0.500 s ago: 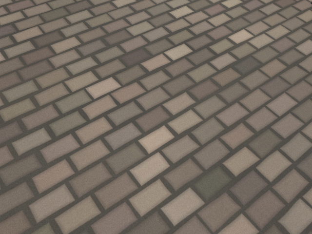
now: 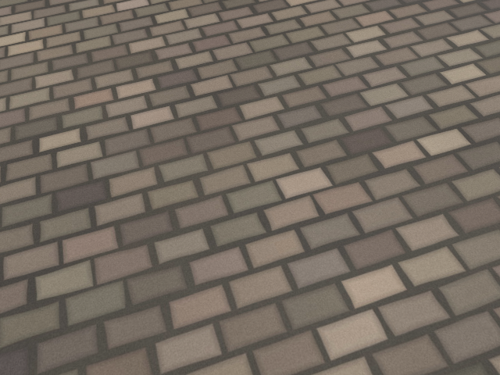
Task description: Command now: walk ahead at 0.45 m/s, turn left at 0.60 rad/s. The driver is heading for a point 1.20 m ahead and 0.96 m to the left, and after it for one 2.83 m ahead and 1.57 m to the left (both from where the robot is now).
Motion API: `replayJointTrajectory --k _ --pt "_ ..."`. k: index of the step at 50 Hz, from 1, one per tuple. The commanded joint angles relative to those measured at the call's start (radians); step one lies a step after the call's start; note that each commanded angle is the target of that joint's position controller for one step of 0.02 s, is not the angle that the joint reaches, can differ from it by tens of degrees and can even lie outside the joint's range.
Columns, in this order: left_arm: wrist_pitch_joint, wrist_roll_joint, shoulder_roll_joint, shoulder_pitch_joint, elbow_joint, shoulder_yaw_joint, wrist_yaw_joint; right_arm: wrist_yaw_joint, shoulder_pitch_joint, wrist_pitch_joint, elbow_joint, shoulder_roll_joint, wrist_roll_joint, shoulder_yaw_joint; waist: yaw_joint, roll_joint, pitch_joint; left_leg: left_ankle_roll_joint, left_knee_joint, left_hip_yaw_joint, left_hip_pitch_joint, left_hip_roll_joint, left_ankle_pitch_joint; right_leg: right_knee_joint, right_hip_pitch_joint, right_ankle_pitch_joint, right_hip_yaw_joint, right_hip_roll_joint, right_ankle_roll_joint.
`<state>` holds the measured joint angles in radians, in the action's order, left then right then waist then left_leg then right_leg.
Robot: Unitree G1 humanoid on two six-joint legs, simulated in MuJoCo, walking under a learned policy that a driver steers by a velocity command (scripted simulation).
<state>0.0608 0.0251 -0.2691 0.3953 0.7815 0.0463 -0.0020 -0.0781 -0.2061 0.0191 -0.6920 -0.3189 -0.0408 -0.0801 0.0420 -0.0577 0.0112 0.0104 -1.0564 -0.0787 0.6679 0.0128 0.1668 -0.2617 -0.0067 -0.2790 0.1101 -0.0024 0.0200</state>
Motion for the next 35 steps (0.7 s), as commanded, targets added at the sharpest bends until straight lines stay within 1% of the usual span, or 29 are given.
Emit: replayJointTrajectory --k 1,3,5,6,7,8,9,10,11,12,13,14,15,16,17,18,19,20,22,23,25,28,31,32,33,34,35 --pt "0.020 -0.001 -0.132 0.024 -0.028 0.032 0.003 -0.011 0.178 -0.017 0.114 -0.023 -0.001 0.008 0.035 0.162 -0.124 -0.006 0.109 0.044 0.159 -0.028 -0.041 0.113 0.037 0.231 -0.098 -0.237 0.116" --pt "0.021 -0.003 -0.139 0.027 -0.014 0.033 0.000 -0.021 0.236 -0.020 0.137 -0.009 0.000 0.020 0.044 0.175 -0.130 0.007 0.227 0.104 0.101 -0.042 -0.046 0.106 0.033 0.312 -0.045 -0.242 0.110" --pt "0.018 -0.003 -0.151 0.046 0.008 0.035 -0.005 -0.026 0.279 -0.020 0.157 -0.001 -0.001 0.029 0.051 0.177 -0.139 0.036 0.328 0.155 0.044 -0.042 -0.007 0.089 0.052 0.394 -0.008 -0.256 0.101" --pt "0.013 -0.004 -0.158 0.050 0.018 0.036 -0.008 -0.024 0.278 -0.020 0.159 -0.001 -0.004 0.031 0.046 0.179 -0.135 0.056 0.373 0.181 -0.002 -0.027 0.024 0.060 0.062 0.477 0.017 -0.258 0.094" --pt "0.009 -0.005 -0.169 0.051 0.026 0.036 -0.011 -0.018 0.257 -0.020 0.156 -0.005 -0.007 0.029 0.028 0.184 -0.114 0.080 0.409 0.209 -0.076 0.005 0.060 0.000 0.068 0.658 0.048 -0.257 0.084" --pt "0.005 -0.006 -0.187 0.056 0.035 0.038 -0.014 -0.008 0.211 -0.021 0.145 -0.017 -0.009 0.023 0.000 0.195 -0.070 0.104 0.425 0.235 -0.166 0.049 0.105 -0.101 0.078 0.888 0.074 -0.261 0.078" --pt "-0.002 -0.008 -0.205 0.060 0.041 0.039 -0.016 0.002 0.107 -0.027 0.118 -0.038 -0.011 0.012 -0.051 0.195 0.003 0.133 0.449 0.242 -0.297 0.094 0.131 -0.262 0.072 1.042 0.094 -0.263 0.075" --pt "-0.006 -0.013 -0.207 0.048 0.035 0.036 -0.019 0.015 -0.070 -0.036 0.062 -0.065 -0.017 -0.005 -0.136 0.164 0.109 0.165 0.524 0.216 -0.537 0.119 0.083 -0.489 -0.023 0.989 0.121 -0.249 0.055" --pt "-0.004 -0.018 -0.165 0.054 -0.004 0.022 -0.012 0.035 -0.208 -0.036 0.027 -0.153 -0.023 -0.034 -0.188 0.044 0.231 0.223 0.574 -0.026 -0.840 -0.047 0.254 -0.795 -0.293 0.632 0.126 -0.209 0.022" --pt "0.003 -0.012 -0.079 0.031 -0.080 0.007 0.007 0.045 -0.175 -0.032 0.048 -0.246 0.011 -0.056 -0.119 -0.195 0.324 0.324 0.681 -0.590 -1.040 -0.331 0.264 -1.126 -0.641 -0.229 0.054 -0.023 -0.030" --pt "0.008 -0.004 -0.160 -0.076 -0.108 0.023 0.009 0.052 -0.210 -0.027 0.058 -0.241 0.024 -0.058 -0.185 -0.049 0.327 0.353 0.743 -0.655 -1.029 -0.351 0.077 -1.200 -0.735 -0.184 -0.125 -0.022 -0.024" --pt "0.015 -0.016 -0.136 -0.129 -0.122 0.014 0.011 0.063 -0.184 -0.028 0.023 -0.199 0.026 -0.048 -0.156 0.005 0.191 0.343 0.728 -0.474 -0.927 -0.320 -0.073 -1.163 -0.766 -0.097 -0.141 -0.075 -0.016" --pt "0.022 -0.014 -0.119 -0.109 -0.111 0.005 0.010 0.069 -0.149 -0.034 0.009 -0.145 0.030 -0.032 -0.102 0.040 0.078 0.306 0.739 -0.368 -0.763 -0.270 -0.211 -1.045 -0.713 -0.058 -0.133 -0.111 -0.013" --pt "0.012 0.002 -0.119 -0.102 -0.108 0.007 0.011 0.073 -0.109 -0.042 0.008 -0.118 0.031 -0.021 -0.059 0.049 0.034 0.280 0.754 -0.301 -0.662 -0.214 -0.263 -0.971 -0.658 -0.066 -0.144 -0.131 -0.019" --pt "-0.005 0.019 -0.119 -0.062 -0.091 0.005 0.012 0.074 -0.067 -0.046 0.017 -0.099 0.031 -0.013 -0.023 0.042 0.022 0.270 0.772 -0.252 -0.585 -0.175 -0.294 -0.935 -0.596 -0.073 -0.142 -0.136 -0.028" --pt "-0.023 0.027 -0.117 -0.039 -0.083 0.007 0.016 0.071 -0.057 -0.055 0.019 -0.091 0.034 -0.008 -0.006 0.028 0.025 0.274 0.788 -0.232 -0.542 -0.158 -0.317 -0.907 -0.563 -0.078 -0.135 -0.133 -0.037" --pt "-0.035 0.031 -0.110 -0.040 -0.083 0.007 0.020 0.069 -0.066 -0.064 0.011 -0.093 0.037 -0.007 -0.001 0.027 0.022 0.280 0.803 -0.223 -0.515 -0.144 -0.323 -0.879 -0.558 -0.070 -0.124 -0.128 -0.047" --pt "-0.042 0.030 -0.101 -0.057 -0.088 0.005 0.022 0.067 -0.077 -0.069 0.002 -0.101 0.037 -0.010 -0.002 0.027 0.010 0.281 0.823 -0.216 -0.488 -0.132 -0.295 -0.843 -0.566 -0.040 -0.116 -0.125 -0.056" --pt "-0.047 0.028 -0.090 -0.139 -0.113 0.003 0.024 0.067 -0.109 -0.073 -0.012 -0.112 0.035 -0.013 -0.021 0.021 -0.028 0.274 0.858 -0.223 -0.465 -0.117 -0.222 -0.764 -0.615 0.045 -0.108 -0.122 -0.071" --pt "-0.047 0.026 -0.089 -0.190 -0.129 0.003 0.024 0.067 -0.131 -0.074 -0.021 -0.111 0.036 -0.013 -0.036 0.018 -0.047 0.268 0.869 -0.231 -0.472 -0.112 -0.200 -0.714 -0.647 0.089 -0.109 -0.120 -0.076" --pt "-0.045 0.024 -0.086 -0.275 -0.152 0.001 0.026 0.066 -0.173 -0.075 -0.037 -0.109 0.037 -0.014 -0.066 0.010 -0.063 0.252 0.866 -0.241 -0.508 -0.102 -0.198 -0.619 -0.683 0.175 -0.113 -0.108 -0.078" --pt "-0.038 0.018 -0.080 -0.377 -0.181 -0.005 0.031 0.072 -0.235 -0.078 -0.058 -0.116 0.036 -0.017 -0.107 0.006 -0.062 0.235 0.827 -0.258 -0.582 -0.102 -0.271 -0.503 -0.697 0.248 -0.116 -0.076 -0.071" --pt "-0.026 0.009 -0.082 -0.460 -0.214 -0.010 0.035 0.082 -0.278 -0.077 -0.072 -0.128 0.030 -0.020 -0.134 0.002 -0.064 0.225 0.773 -0.292 -0.645 -0.118 -0.380 -0.408 -0.673 0.249 -0.116 -0.039 -0.057" --pt "-0.022 0.007 -0.087 -0.465 -0.221 -0.010 0.034 0.087 -0.276 -0.076 -0.072 -0.135 0.029 -0.021 -0.130 -0.004 -0.063 0.215 0.756 -0.307 -0.657 -0.126 -0.405 -0.376 -0.642 0.239 -0.124 -0.030 -0.048" --pt "-0.019 0.006 -0.096 -0.444 -0.219 -0.008 0.032 0.091 -0.263 -0.075 -0.071 -0.142 0.028 -0.023 -0.115 -0.010 -0.059 0.199 0.737 -0.320 -0.655 -0.131 -0.422 -0.338 -0.582 0.222 -0.131 -0.019 -0.037" --pt "-0.016 0.004 -0.106 -0.396 -0.206 -0.004 0.027 0.094 -0.235 -0.074 -0.066 -0.151 0.027 -0.024 -0.086 -0.018 -0.051 0.177 0.710 -0.323 -0.629 -0.128 -0.461 -0.302 -0.484 0.187 -0.129 -0.002 -0.023" --pt "-0.012 0.003 -0.128 -0.313 -0.181 0.006 0.018 0.091 -0.206 -0.076 -0.061 -0.161 0.026 -0.026 -0.046 -0.021 -0.020 0.153 0.638 -0.317 -0.596 -0.111 -0.569 -0.281 -0.346 0.134 -0.118 0.028 -0.006"
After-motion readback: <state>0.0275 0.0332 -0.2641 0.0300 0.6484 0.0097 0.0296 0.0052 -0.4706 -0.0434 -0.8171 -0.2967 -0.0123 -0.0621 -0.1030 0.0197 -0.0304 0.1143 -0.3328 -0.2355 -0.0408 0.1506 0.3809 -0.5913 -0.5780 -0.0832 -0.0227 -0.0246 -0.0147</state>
